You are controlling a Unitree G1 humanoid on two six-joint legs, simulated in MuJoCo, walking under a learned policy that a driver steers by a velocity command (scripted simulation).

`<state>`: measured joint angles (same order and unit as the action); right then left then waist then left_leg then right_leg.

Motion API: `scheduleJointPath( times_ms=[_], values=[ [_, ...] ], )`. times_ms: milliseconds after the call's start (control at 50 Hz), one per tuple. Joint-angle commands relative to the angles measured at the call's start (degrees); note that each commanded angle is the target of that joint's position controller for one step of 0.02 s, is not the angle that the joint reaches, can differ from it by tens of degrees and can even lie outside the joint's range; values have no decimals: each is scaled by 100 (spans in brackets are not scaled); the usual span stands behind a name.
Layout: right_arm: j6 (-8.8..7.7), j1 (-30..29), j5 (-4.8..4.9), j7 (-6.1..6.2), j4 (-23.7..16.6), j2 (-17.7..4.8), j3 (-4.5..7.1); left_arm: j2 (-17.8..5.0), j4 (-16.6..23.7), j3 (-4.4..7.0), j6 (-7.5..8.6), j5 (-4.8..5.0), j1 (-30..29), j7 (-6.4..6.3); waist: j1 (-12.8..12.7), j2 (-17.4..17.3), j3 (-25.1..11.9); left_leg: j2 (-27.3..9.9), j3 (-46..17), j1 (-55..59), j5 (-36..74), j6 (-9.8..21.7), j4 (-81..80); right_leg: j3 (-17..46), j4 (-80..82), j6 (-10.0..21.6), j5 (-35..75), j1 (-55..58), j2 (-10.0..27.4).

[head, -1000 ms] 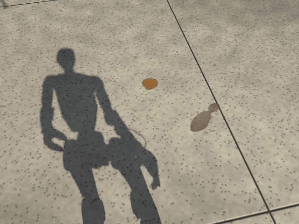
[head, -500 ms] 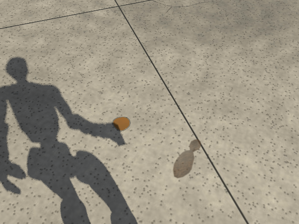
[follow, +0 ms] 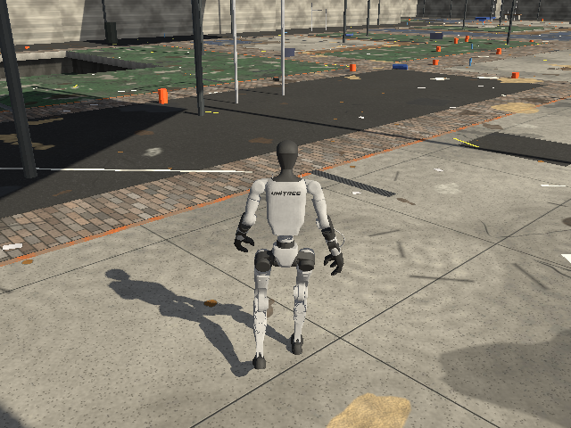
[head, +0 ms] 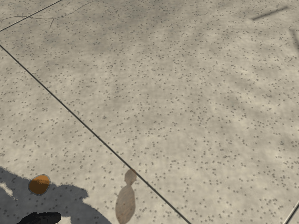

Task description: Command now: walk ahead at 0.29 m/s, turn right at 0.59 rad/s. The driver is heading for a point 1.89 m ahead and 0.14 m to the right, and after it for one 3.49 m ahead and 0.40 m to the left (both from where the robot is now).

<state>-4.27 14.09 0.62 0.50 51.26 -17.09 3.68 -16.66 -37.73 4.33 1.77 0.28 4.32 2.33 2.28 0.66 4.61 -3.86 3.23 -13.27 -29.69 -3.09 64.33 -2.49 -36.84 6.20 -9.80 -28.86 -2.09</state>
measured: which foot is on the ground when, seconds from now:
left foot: up 0.00-0.40, down 0.42-1.00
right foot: down 0.00-0.44, up 0.46-0.74, down 0.76-1.00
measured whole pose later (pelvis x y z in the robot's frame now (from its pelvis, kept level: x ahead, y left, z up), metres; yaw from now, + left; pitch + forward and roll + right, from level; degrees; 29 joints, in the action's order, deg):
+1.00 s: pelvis +0.17 -0.01 +0.02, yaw -19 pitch -1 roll +1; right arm -0.7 11.5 -1.0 0.8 47.7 -14.7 1.7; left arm -12.2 -42.4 1.2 -0.1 -1.1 12.7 -0.6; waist 1.5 -0.8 1.0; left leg -1.8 -2.2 -15.0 -12.8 -3.1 28.7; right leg 3.2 -31.1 0.7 -18.9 -11.2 -1.3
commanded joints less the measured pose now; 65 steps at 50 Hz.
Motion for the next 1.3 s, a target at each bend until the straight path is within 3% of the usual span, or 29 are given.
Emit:
scheduleJointPath(
  times_ms=[20,40,80,160,220,320,380,400,420,440,460,480,500,520,540,600,640,680,700,740,760,780,800,820,840,900,1080,1300],
  values=[
    [-262,-270,50,16,-697,-719,92,-944,200,290,107,53,995,-45,-484,-122,-1502,-79,-742,-2843,210,105,1285,2477,1398,1336,3382,3435,1724],
    [-187,-264,-68,85,-665,-776,133,-774,252,244,102,81,716,-83,-312,-101,-1247,-243,-735,-2576,465,88,838,2139,1514,1153,3219,2749,1526],
    [3,-113,-108,114,-714,-760,166,-809,351,235,78,-51,479,-113,-39,36,-1096,-213,-720,-1956,689,35,480,1927,1736,1113,3525,1787,1341],
    [137,-280,-175,164,-883,-493,92,-984,313,294,25,-5,589,-253,-12,200,-1239,41,-677,-1933,1299,-174,-562,1640,1668,1046,3904,1531,1107],
    [179,-704,-149,130,-1032,-450,52,-984,310,290,-124,69,647,-368,-157,375,-1292,197,-742,-1875,1960,-231,-1387,1711,1545,787,3127,1582,931],
    [185,-1254,-80,56,-1269,-519,56,-991,315,283,-286,42,773,-431,-356,623,-1111,466,-914,-1731,1826,-195,-2383,2379,1281,643,2051,1792,941],
    [105,-1073,-68,9,-1285,-617,112,-917,390,243,-327,65,648,-438,-247,808,-1093,551,-916,-1327,1652,-39,-3150,2796,932,515,1993,2049,920],
    [64,-880,-74,-11,-1240,-611,126,-852,430,208,-332,85,523,-449,-106,831,-1102,517,-829,-897,2167,78,-3785,2774,730,372,1900,2019,791],
    [23,-738,-126,-13,-1229,-696,152,-715,453,157,-323,64,570,-460,-60,707,-1147,201,-963,-218,3165,258,-4284,2660,456,143,1483,1756,575],
    [27,-643,-236,23,-1307,-1033,206,-398,489,56,-298,-67,856,-462,-236,-183,-1482,-904,-1897,682,4793,695,-4229,2080,-500,-159,49,1228,93],
    [115,-576,-366,32,-1201,-1191,245,-413,524,61,-271,-22,1318,-465,-530,-1665,-1440,-1873,-3214,1275,6234,1867,-4175,1382,-1477,-550,-2910,37,-718],
    [127,-459,-246,18,-1232,-836,178,-906,426,163,-242,-70,1358,-457,-342,-1441,-1528,-2116,-3681,1255,5796,2255,-4278,1365,-2562,-813,-3142,-322,-410],
    [135,-494,-182,19,-1281,-672,134,-1138,345,252,-279,-2,1111,-458,-216,-954,-1357,-1781,-3078,1128,5426,2070,-4183,1351,-3129,-915,-2786,-436,-320],
    [167,-623,-156,15,-1295,-613,109,-1032,256,251,-354,18,1014,-485,-253,-643,-1236,-1422,-2580,948,5056,1797,-4140,1313,-3295,-1004,-2485,-438,-268],
    [201,-748,-97,18,-1307,-571,85,-946,264,229,-422,3,935,-495,-259,-630,-1088,-1271,-2336,738,4751,1679,-4196,1330,-3269,-1070,-2256,-418,-217],
    [317,-992,-137,13,-1277,-519,45,-417,259,55,-455,39,906,-427,-396,-938,-1007,-690,-1494,249,4290,1431,-4372,761,-1997,-1142,-1870,340,-76],
    [369,-879,-120,16,-1228,-579,70,-243,286,-32,-420,9,703,-393,-225,-1187,-1099,-648,-1389,288,4199,1462,-4365,520,-941,-1129,-1740,823,59],
    [399,-668,-89,15,-1158,-704,98,-352,254,-7,-404,35,655,-361,-104,-1289,-1164,-771,-1549,417,3869,1539,-4320,444,-154,-1061,-1320,1149,93],
    [406,-681,-60,10,-1145,-712,87,-378,187,10,-398,34,758,-347,-177,-1245,-1151,-760,-1555,343,3585,1498,-4264,384,412,-981,-887,1419,81],
    [380,-492,-12,-7,-1048,-586,19,-419,88,16,-386,-35,853,-322,-259,-1052,-1018,-598,-1469,-117,2777,1134,-4215,395,1569,-705,51,2170,81],
    [321,-367,-79,-37,-1019,-486,-31,-654,162,41,-383,-115,842,-349,-192,-666,-1082,-462,-1323,-538,2165,760,-4039,916,1513,-493,526,2642,562],
    [240,-165,-207,-89,-1047,-269,-92,-1020,172,111,-401,-163,695,-376,130,414,-1045,110,-692,-741,1413,381,-3716,1476,1370,-136,734,2460,1111],
    [219,-414,-248,-79,-1051,-189,-125,-567,113,1,-363,-187,560,-318,36,788,-977,167,-505,-116,1372,138,-3779,1529,1581,46,-337,1577,1152],
    [228,-625,-242,-66,-1024,-323,-96,-307,145,-77,-310,-216,408,-279,-34,607,-699,175,-522,41,1691,46,-3765,1379,1660,-90,-941,1316,894],
    [245,-675,-220,-41,-977,-343,-81,-323,84,-78,-260,-237,466,-272,-85,570,-573,192,-500,81,1846,46,-3719,1262,1657,-235,-1055,1212,740],
    [289,-484,-174,27,-852,-398,-56,-398,-47,-86,-126,-155,680,-290,-80,495,-332,143,-580,79,2104,104,-3748,1168,1562,-355,-607,1151,646],
    [308,-318,-122,97,-425,-346,-32,-267,-278,-123,-81,-98,878,-324,-132,56,-446,108,-591,256,2563,23,-3732,1040,1355,-332,246,1444,521],
    [398,-253,-82,198,66,-376,1,-212,-763,-114,-65,-63,1040,-327,-136,-13,-482,93,-584,434,2833,38,-3704,852,1317,-373,756,1585,396]
  ],
)
Velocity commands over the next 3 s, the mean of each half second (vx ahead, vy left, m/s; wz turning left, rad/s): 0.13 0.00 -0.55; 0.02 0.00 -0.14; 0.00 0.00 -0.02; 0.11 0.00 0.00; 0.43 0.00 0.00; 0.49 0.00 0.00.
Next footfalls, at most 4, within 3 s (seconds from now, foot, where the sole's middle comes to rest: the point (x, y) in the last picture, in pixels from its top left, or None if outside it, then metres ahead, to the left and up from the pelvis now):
0.42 left None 0.28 0.11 -0.75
0.76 right None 0.15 -0.12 -0.75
2.48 right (205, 182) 0.58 -0.23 -0.75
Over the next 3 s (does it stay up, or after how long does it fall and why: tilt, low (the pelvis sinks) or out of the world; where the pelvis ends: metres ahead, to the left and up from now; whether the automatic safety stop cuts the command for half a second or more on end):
stays up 0.73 -0.15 0.01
